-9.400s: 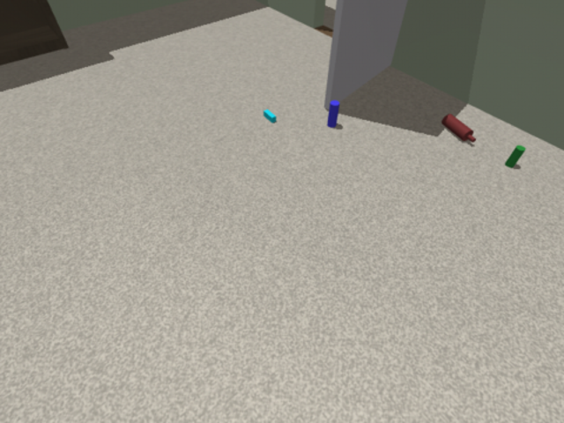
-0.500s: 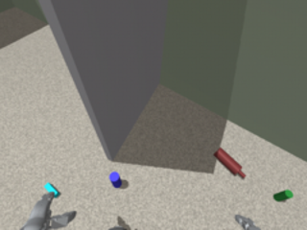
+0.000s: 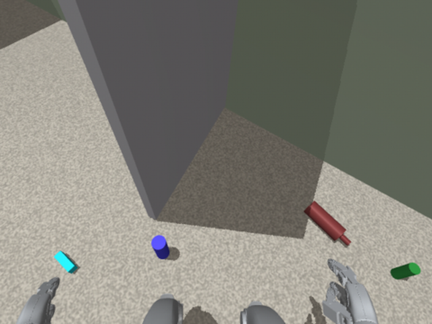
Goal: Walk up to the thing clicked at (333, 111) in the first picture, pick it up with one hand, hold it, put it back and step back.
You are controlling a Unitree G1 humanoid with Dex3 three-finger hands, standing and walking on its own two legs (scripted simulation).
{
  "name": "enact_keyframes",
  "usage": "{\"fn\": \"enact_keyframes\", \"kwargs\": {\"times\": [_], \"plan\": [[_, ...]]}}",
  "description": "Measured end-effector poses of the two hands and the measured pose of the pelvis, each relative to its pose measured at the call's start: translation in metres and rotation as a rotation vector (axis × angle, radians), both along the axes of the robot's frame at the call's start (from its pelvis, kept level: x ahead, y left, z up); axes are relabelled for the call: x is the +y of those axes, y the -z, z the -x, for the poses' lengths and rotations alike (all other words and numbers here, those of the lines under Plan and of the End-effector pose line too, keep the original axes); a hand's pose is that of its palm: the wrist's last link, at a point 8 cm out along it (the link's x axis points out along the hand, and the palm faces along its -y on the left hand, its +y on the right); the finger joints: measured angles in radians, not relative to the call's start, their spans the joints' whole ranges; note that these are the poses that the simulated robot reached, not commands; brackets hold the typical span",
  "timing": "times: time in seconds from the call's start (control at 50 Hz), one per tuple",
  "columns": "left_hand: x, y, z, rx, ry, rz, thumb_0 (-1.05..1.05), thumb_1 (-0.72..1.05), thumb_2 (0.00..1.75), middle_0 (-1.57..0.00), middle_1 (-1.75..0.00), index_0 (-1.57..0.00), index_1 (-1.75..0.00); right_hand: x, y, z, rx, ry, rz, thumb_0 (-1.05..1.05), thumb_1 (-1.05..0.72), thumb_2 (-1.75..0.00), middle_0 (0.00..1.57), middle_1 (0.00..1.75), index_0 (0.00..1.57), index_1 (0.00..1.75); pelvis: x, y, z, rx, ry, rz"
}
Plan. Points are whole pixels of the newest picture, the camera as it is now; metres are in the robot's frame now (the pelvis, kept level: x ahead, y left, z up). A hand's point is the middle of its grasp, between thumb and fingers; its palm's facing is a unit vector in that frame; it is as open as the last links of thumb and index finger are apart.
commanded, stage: go down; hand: left
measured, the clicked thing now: (161, 247) +0.41 +0.19 -0.63
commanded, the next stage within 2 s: none
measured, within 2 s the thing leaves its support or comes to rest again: neither
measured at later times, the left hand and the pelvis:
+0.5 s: hand (67, 304) +0.18 +0.30 -0.17, palm faces +0.13 -0.95 -0.27, open 17.4 cm; pelvis -0.02 +0.00 -0.07, yaw +0 degrees
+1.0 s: hand (72, 261) +0.28 +0.35 -0.25, palm faces +0.16 -0.97 -0.19, open 17.1 cm; pelvis -0.06 +0.00 -0.20, yaw -3 degrees
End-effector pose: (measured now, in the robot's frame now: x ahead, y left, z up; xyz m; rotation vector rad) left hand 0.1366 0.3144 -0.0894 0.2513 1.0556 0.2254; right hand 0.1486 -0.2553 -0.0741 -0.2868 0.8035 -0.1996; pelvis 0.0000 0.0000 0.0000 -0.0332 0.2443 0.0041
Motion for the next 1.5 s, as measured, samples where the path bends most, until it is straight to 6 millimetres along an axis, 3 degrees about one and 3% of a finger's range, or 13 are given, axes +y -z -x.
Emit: {"fn": "enact_keyframes", "kwargs": {"times": [0.16, 0.4, 0.5, 0.64, 0.72, 0.9, 1.02, 1.18, 1.5], "plan": [[0.007, 0.006, 0.004, 0.007, -0.022, -0.003, -0.01, -0.56, 0.02, -0.09, -0.07, -0.09, -0.07, 0.008, 0.005, -0.010, -0.058, -0.021, 0.006, 0.01, -0.91, -0.89, 0.20, 0.30, 0.20, 0.30, -0.001, 0.012, 0.000, 0.031, -0.004, 0.008], [0.017, 0.027, 0.000, -0.065, -0.009, 0.021, -0.01, -0.54, 0.02, -0.09, -0.05, -0.08, -0.06, 0.005, 0.036, 0.005, -0.026, -0.035, 0.022, 0.01, -0.93, -0.90, 0.20, 0.30, 0.20, 0.30, -0.001, 0.038, 0.009, 0.098, 0.000, 0.012], [0.035, 0.055, -0.022, -0.184, -0.018, 0.023, -0.01, -0.54, 0.02, -0.08, -0.05, -0.08, -0.05, -0.003, 0.068, 0.009, -0.015, -0.067, 0.049, 0.01, -0.94, -0.90, 0.20, 0.30, 0.20, 0.30, -0.003, 0.070, 0.020, 0.162, 0.005, 0.009], [0.048, 0.086, -0.076, -0.413, 0.073, 0.042, -0.01, -0.51, 0.05, -0.07, -0.07, -0.07, -0.07, -0.015, 0.125, 0.019, 0.049, -0.082, 0.085, 0.01, -0.93, -0.90, 0.20, 0.30, 0.20, 0.30, -0.004, 0.121, 0.035, 0.236, 0.014, 0.013], [0.058, 0.102, -0.096, -0.474, 0.062, 0.041, -0.01, -0.50, 0.07, -0.06, -0.08, -0.06, -0.08, -0.016, 0.152, 0.029, 0.094, -0.079, 0.081, 0.01, -0.92, -0.90, 0.20, 0.30, 0.20, 0.30, -0.004, 0.143, 0.042, 0.266, 0.025, 0.018], [0.077, 0.130, -0.102, -0.562, 0.053, 0.046, -0.01, -0.48, 0.09, -0.06, -0.09, -0.05, -0.09, -0.013, 0.201, 0.055, 0.197, -0.094, 0.067, 0.01, -0.90, -0.90, 0.20, 0.30, 0.20, 0.30, -0.003, 0.179, 0.055, 0.306, 0.035, 0.026], [0.086, 0.146, -0.120, -0.654, 0.075, 0.054, -0.01, -0.45, 0.09, -0.05, -0.09, -0.05, -0.09, -0.016, 0.227, 0.068, 0.241, -0.106, 0.092, 0.01, -0.90, -0.90, 0.20, 0.30, 0.20, 0.30, -0.003, 0.205, 0.063, 0.319, 0.040, 0.035], [0.090, 0.162, -0.143, -0.721, 0.100, 0.082, -0.01, -0.45, 0.07, -0.05, -0.08, -0.05, -0.07, -0.023, 0.252, 0.081, 0.266, -0.103, 0.113, 0.01, -0.91, -0.90, 0.20, 0.30, 0.20, 0.30, -0.003, 0.233, 0.070, 0.328, 0.051, 0.044], [0.104, 0.192, -0.154, -0.812, 0.102, 0.095, -0.01, -0.47, 0.06, -0.04, -0.05, -0.04, -0.05, -0.032, 0.299, 0.103, 0.339, -0.129, 0.143, 0.01, -0.92, -0.90, 0.20, 0.30, 0.20, 0.30, -0.005, 0.281, 0.081, 0.318, 0.065, 0.047]]}}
